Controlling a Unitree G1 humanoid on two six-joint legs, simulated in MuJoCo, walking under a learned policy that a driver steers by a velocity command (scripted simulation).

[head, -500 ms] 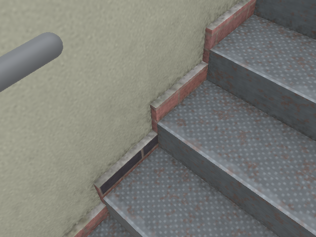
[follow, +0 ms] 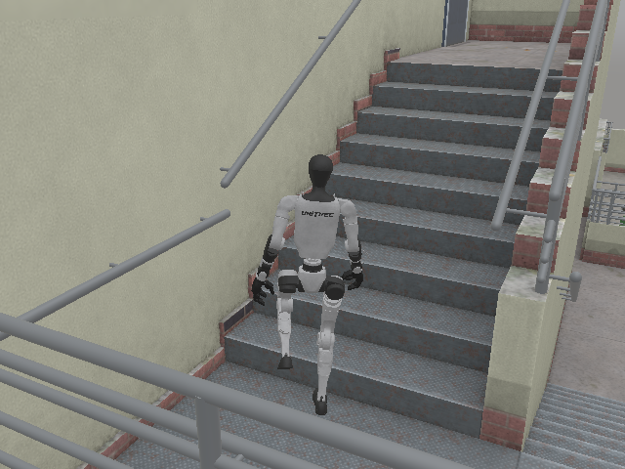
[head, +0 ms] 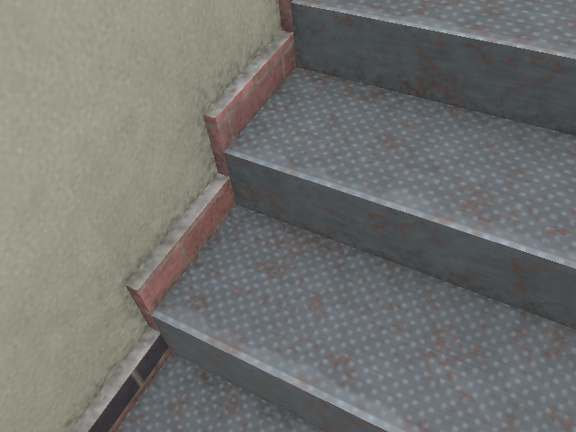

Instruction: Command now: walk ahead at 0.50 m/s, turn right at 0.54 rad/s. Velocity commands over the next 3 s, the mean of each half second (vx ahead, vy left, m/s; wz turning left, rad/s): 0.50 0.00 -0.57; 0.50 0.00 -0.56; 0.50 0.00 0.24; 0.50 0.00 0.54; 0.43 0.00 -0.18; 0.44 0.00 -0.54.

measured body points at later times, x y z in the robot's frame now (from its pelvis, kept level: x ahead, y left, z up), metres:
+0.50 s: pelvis +0.21 -0.08 +0.16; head +0.20 -0.10 +0.61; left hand +0.44 +0.09 +0.06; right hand +0.12 -0.24 -0.01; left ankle +0.18 +0.01 -0.57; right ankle +0.21 -0.23 -0.25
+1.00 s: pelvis +0.44 -0.25 +0.31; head +0.43 -0.25 +0.76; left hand +0.47 -0.02 +0.15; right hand +0.45 -0.53 +0.19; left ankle +0.57 -0.17 -0.13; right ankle +0.37 -0.31 -0.41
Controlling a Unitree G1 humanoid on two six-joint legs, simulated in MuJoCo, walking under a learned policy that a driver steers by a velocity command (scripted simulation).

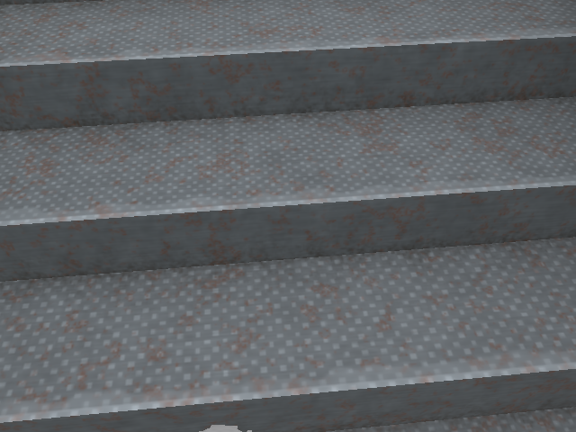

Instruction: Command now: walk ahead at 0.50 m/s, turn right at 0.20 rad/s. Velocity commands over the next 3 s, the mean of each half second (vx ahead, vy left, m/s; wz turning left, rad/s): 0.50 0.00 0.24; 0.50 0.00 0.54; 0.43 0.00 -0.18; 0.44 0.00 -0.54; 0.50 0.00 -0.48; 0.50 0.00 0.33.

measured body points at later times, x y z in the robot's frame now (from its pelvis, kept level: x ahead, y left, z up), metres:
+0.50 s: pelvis +0.28 +0.08 +0.16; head +0.26 +0.08 +0.61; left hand +0.41 +0.32 +0.05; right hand +0.22 -0.13 +0.00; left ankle +0.26 +0.13 -0.55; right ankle +0.35 -0.07 -0.29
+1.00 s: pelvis +0.55 +0.09 +0.31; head +0.53 +0.09 +0.76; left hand +0.49 +0.31 +0.16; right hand +0.79 -0.08 +0.20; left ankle +0.52 +0.23 -0.20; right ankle +0.61 +0.01 -0.39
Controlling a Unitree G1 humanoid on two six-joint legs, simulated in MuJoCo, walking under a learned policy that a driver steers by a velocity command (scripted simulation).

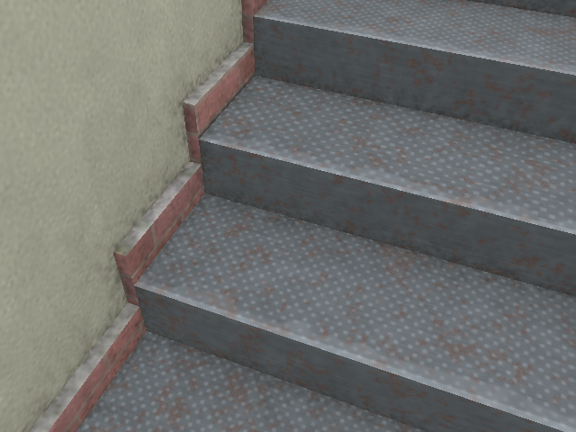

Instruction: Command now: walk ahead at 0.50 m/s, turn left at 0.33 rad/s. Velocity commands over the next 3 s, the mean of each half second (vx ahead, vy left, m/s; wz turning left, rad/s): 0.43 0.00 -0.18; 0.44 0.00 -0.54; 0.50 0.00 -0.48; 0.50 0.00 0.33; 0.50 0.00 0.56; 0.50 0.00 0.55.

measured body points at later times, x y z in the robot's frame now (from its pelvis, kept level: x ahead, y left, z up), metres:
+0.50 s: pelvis +0.28 +0.09 +0.09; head +0.31 +0.08 +0.53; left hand +0.28 +0.30 -0.06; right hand +0.53 -0.10 +0.01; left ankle +0.39 +0.18 -0.54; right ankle +0.09 -0.07 -0.50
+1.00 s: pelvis +0.41 +0.02 +0.18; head +0.39 +0.00 +0.63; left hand +0.54 +0.23 +0.05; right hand +0.51 -0.24 +0.07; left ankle +0.39 +0.19 -0.48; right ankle +0.34 -0.04 -0.54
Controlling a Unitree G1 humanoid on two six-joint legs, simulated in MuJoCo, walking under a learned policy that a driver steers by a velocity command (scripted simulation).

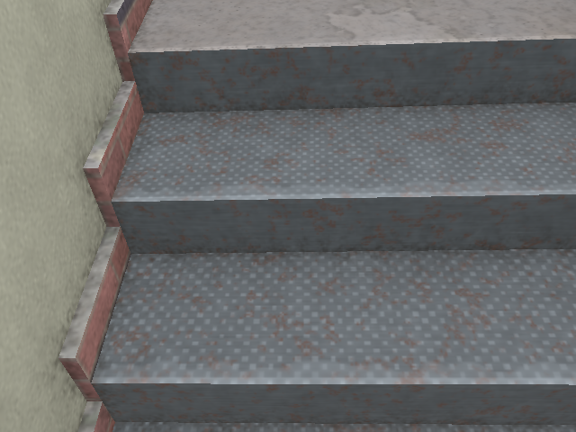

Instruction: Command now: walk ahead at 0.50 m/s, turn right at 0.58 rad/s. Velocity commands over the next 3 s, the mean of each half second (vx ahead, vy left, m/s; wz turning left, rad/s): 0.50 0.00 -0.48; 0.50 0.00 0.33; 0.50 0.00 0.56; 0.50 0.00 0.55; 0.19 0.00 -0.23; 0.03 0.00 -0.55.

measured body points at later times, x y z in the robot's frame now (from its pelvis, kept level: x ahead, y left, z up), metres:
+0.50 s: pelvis +0.26 +0.03 +0.11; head +0.27 +0.03 +0.56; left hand +0.45 +0.27 -0.01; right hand +0.21 -0.22 -0.02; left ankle +0.32 +0.15 -0.56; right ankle +0.15 -0.06 -0.40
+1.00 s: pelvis +0.53 -0.13 +0.25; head +0.55 -0.13 +0.70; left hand +0.72 +0.09 +0.13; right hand +0.52 -0.36 +0.10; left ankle +0.44 +0.05 -0.26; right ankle +0.57 -0.22 -0.40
